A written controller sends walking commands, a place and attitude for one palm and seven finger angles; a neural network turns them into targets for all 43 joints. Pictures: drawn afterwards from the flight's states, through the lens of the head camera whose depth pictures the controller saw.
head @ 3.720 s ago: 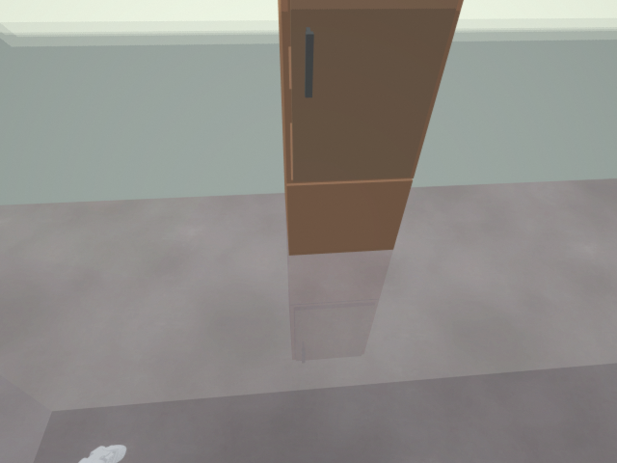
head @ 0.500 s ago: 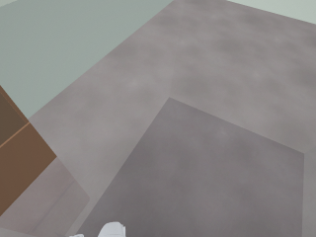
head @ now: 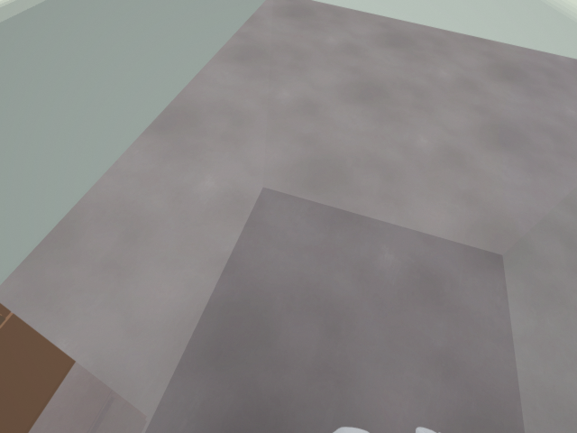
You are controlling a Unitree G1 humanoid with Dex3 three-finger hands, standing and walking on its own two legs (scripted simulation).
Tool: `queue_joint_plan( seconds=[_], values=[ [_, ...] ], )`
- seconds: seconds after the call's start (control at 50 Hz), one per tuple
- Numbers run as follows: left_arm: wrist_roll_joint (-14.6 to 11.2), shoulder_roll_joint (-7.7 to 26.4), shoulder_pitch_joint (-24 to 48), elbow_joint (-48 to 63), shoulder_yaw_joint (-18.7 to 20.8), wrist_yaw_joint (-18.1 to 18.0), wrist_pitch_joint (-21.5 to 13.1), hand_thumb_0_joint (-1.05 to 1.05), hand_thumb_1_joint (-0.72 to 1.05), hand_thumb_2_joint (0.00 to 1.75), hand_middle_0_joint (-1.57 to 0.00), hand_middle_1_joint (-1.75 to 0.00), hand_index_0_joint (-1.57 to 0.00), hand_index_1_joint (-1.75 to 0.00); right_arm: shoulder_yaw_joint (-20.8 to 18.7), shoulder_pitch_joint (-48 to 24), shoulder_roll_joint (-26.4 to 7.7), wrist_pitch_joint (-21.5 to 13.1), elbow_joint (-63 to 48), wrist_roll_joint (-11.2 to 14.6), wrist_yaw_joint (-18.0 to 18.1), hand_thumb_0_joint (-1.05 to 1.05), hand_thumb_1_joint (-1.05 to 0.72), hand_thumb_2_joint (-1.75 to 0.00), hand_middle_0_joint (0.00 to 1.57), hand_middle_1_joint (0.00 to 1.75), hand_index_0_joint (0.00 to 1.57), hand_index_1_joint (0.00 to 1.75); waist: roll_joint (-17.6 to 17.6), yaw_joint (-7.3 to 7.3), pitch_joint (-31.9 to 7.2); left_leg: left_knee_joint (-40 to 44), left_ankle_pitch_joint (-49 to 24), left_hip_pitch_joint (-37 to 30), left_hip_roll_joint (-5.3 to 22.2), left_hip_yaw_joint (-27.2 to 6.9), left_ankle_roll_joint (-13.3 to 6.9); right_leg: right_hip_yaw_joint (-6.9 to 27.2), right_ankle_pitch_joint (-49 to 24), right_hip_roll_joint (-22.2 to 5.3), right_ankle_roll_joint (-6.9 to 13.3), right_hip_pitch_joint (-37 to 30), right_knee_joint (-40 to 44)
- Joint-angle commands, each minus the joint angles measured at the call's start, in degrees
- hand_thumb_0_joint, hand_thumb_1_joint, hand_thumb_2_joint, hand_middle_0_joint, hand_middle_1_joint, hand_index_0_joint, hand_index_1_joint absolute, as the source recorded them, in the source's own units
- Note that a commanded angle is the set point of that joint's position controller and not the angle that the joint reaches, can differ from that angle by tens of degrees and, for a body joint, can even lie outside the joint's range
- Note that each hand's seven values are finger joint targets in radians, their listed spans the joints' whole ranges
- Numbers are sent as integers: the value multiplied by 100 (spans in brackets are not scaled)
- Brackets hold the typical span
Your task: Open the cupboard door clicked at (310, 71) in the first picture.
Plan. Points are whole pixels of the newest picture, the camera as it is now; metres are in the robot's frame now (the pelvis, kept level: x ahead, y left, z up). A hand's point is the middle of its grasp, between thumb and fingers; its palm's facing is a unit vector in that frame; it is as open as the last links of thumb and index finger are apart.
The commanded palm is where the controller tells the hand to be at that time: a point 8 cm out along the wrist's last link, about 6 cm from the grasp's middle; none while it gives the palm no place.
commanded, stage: turn to face it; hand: left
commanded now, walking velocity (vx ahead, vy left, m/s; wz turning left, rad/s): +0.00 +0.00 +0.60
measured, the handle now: out of the picture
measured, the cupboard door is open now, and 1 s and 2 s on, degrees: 0 0 0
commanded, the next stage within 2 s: none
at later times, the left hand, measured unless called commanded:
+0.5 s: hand out of the picture +0.03 +0.18 -0.15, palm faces +0.28 -0.92 -0.26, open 7.3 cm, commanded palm none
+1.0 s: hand out of the picture -0.12 +0.25 -0.17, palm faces +0.56 -0.79 -0.25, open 7.3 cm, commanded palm none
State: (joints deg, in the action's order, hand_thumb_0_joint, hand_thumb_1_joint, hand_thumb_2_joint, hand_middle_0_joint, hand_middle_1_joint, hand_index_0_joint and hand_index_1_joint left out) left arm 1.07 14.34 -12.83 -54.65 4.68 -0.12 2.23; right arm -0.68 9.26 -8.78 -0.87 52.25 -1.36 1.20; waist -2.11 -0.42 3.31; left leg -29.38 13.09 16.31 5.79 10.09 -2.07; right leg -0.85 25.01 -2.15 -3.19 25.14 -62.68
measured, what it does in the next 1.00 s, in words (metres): steps on the spot, turning left: right foot, then left foot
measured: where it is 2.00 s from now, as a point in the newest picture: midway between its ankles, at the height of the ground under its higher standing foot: outside the picture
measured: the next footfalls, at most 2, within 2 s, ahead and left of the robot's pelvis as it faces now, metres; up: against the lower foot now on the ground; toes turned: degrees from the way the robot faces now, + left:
right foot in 0.24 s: +0.03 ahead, -0.12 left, +0.00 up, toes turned +1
left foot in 0.70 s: -0.03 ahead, +0.13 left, +0.00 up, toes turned +31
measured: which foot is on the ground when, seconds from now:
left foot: down 0.00-0.26, up 0.28-0.68, down 0.70-1.00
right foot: up 0.00-0.22, down 0.24-0.70, up 0.72-1.00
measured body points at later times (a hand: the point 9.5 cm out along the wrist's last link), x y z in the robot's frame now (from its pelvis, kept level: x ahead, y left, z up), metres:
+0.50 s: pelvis -0.01 -0.03 +0.00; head +0.00 -0.05 +0.45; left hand +0.01 +0.22 -0.13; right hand +0.05 -0.26 -0.17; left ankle -0.04 +0.11 -0.66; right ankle -0.01 -0.12 -0.74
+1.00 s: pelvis -0.07 +0.02 +0.00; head -0.06 +0.06 +0.45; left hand -0.15 +0.29 -0.15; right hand +0.15 -0.15 -0.12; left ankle -0.06 +0.11 -0.74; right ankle +0.01 -0.14 -0.66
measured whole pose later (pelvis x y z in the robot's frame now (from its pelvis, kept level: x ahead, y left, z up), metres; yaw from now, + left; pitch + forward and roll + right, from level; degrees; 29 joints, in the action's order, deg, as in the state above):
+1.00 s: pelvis -0.07 +0.02 +0.00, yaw +32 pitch +0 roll -2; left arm 1.3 15.3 -11.5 -53.7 5.4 -0.2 3.8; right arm -3.2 10.1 -12.3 1.9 51.6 -1.0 -0.3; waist -1.2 0.2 2.3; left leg -26.1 9.2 17.4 -2.4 0.9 -4.5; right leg -0.1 19.4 -5.9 -6.3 27.2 -60.8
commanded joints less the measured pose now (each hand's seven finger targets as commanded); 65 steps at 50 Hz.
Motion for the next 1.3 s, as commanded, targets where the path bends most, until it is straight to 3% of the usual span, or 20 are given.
queue_joint_plan(
  seconds=[0.0, 0.14, 0.2, 0.24, 0.26, 0.32, 0.36, 0.54, 0.64, 0.66, 0.68, 0.7, 0.76, 0.82, 1.06, 1.18, 1.2, 1.24, 1.26, 1.28],
  values=[
    [5, -61, -409, 108, -130, -51, -142, 0, 90, 90, -20, -30, -20, -30, -241, 546, -914, -128, 83, 27, 19, 0, -90, -90, 20, 30, 20, 30, 1273, 52, -684, 1207, -2601, -760, 907, -1087, -562, -206, -358, -133, -32, -351, 1328],
    [-61, -48, 67, 187, -86, -142, -117, 0, 90, 90, -20, -30, -20, -30, -427, 887, -1149, 86, 327, -9, -18, 0, -90, -90, 20, 30, 20, 30, 1239, 160, -605, 992, -2529, -693, 1082, -1978, -754, -290, -50, -36, 1, -637, 2399],
    [-73, 82, -338, 100, -18, -182, -199, 0, 90, 90, -20, -30, -20, -30, -464, 752, -1030, 122, 273, 58, -60, 0, -90, -90, 20, 30, 20, 30, 752, -92, -814, 452, -1729, 84, 608, -1824, -287, -206, -1439, -221, 94, -1923, 4152],
    [33, 848, -504, 143, 138, -249, -249, 0, 90, 90, -20, -30, -20, -30, -385, 597, -462, 174, -18, 90, -117, 0, -90, -90, 20, 30, 20, 30, -1534, -220, -575, -1441, 1663, 1852, -590, -570, 432, 1469, -2313, -2396, 975, -2553, 4787],
    [6, 843, -373, 257, 104, -260, -215, 0, 90, 90, -20, -30, -20, -30, -485, 522, -719, 257, -36, 41, -112, 0, -90, -90, 20, 30, 20, 30, -978, -215, -553, -2537, 1944, 1624, -452, -897, 407, 1288, -2451, -2697, 1285, -1826, 4778],
    [-21, 297, 428, 422, -17, -254, -265, 0, 90, 90, -20, -30, -20, -30, -513, 895, -566, 403, 321, 4, -173, 0, -90, -90, 20, 30, 20, 30, -621, 256, 10, -3855, 1032, 1803, -235, -944, 532, 1, -2648, -1728, 931, -1382, 4555],
    [-16, 206, 334, 408, -32, -250, -309, 0, 90, 90, -20, -30, -20, -30, -517, 943, -519, 399, 345, 24, -199, 0, -90, -90, 20, 30, 20, 30, -572, 261, -22, -3920, 808, 1862, -215, -840, 608, -392, -3200, -1605, 830, -1544, 4397],
    [68, 728, -241, 325, 98, -201, -221, 0, 90, 90, -20, -30, -20, -30, -437, -106, -570, 385, -194, 27, -262, 0, -90, -90, 20, 30, 20, 30, -993, -165, -82, -2030, 1111, 1149, -164, -304, 622, -657, -3194, -1982, 952, -1693, 4033],
    [21, 885, -120, 383, 165, -133, -147, 0, 90, 90, -20, -30, -20, -30, -492, 295, -917, 263, -289, 15, -263, 0, -90, -90, 20, 30, 20, 30, -516, 148, -592, -75, 39, -287, -277, -130, 443, -1129, -2867, -1877, 496, -1407, 2799],
    [-12, 706, -108, 473, 147, -112, -120, 0, 90, 90, -20, -30, -20, -30, -604, 735, -1392, 198, -236, 8, -250, 0, -90, -90, 20, 30, 20, 30, 641, 394, -927, 597, -983, -1267, 363, -1160, 155, -1287, -1878, -1486, 149, -578, 1597],
    [-47, 302, 128, 788, 47, -67, -110, 0, 90, 90, -20, -30, -20, -30, -759, 1085, -2055, 160, -215, 8, -198, 0, -90, -90, 20, 30, 20, 30, 2427, 596, -899, 902, -3149, -1736, 1822, -3137, -624, -1177, 1304, -655, -329, 957, 254],
    [9, 434, 401, 888, 34, -97, -39, 0, 90, 90, -20, -30, -20, -30, -759, 1277, -2128, 188, -61, 37, -173, 0, -90, -90, 20, 30, 20, 30, 1698, 633, -1021, 881, -3089, -1544, 2108, -3016, -978, -456, 1345, -658, -218, 990, -386],
    [26, 496, 466, 664, 133, -33, -5, 0, 90, 90, -20, -30, -20, -30, -604, 238, -1667, 155, -357, 9, -74, 0, -90, -90, 20, 30, 20, 30, 1339, 310, -494, 1194, -790, -548, 1171, -2482, -569, -1, 7, -669, -189, 989, -696],
    [40, 494, 8, 437, 160, 9, 6, 0, 90, 90, -20, -30, -20, -30, -537, -117, -1566, 109, -503, 26, -70, 0, -90, -90, 20, 30, 20, 30, 1004, 74, -461, 1374, -355, -339, 692, -2128, -406, 0, -624, -525, -257, 695, -511],
    [-19, 441, 465, 738, 110, -99, -27, 0, 90, 90, -20, -30, -20, -30, -653, 464, -1593, 199, -341, -3, -91, 0, -90, -90, 20, 30, 20, 30, 1035, 327, -594, 1334, -143, -657, 638, -3445, -817, 182, -13, -120, -237, 300, 1265],
    [-97, 412, -244, 657, 108, -162, -68, 0, 90, 90, -20, -30, -20, -30, -690, 190, -1511, 280, -389, -5, -129, 0, -90, -90, 20, 30, 20, 30, 1051, -4, -842, 1126, -333, 105, 167, -3533, -460, 28, -468, 220, 3, -1364, 3211],
    [-92, 489, -492, 606, 141, -181, -84, 0, 90, 90, -20, -30, -20, -30, -684, 108, -1416, 304, -413, 19, -143, 0, -90, -90, 20, 30, 20, 30, 877, -135, -803, 962, 93, 633, -60, -3346, -198, 30, -852, 113, 90, -2047, 4009],
    [66, 1305, -376, 761, 262, -246, -130, 0, 90, 90, -20, -30, -20, -30, -623, 259, -822, 322, -587, 65, -152, 0, -90, -90, 20, 30, 20, 30, -1700, -192, -520, -1769, 1664, 2434, -1273, -1458, 532, 2554, 435, -2419, 1048, -2533, 5377],
    [2, 1219, 133, 922, 195, -275, -106, 0, 90, 90, -20, -30, -20, -30, -702, 171, -1217, 330, -542, -23, -161, 0, -90, -90, 20, 30, 20, 30, -970, -46, -362, -2829, 1741, 2004, -924, -1584, 447, 2236, 72, -2710, 1234, -1432, 5337],
    [-14, 885, 584, 1023, 151, -283, -170, 0, 90, 90, -20, -30, -20, -30, -698, 323, -1206, 386, -416, -49, -206, 0, -90, -90, 20, 30, 20, 30, -823, 209, -147, -3293, 1319, 1877, -743, -1675, 408, 1660, -216, -2232, 1082, -1090, 5267]
  ],
)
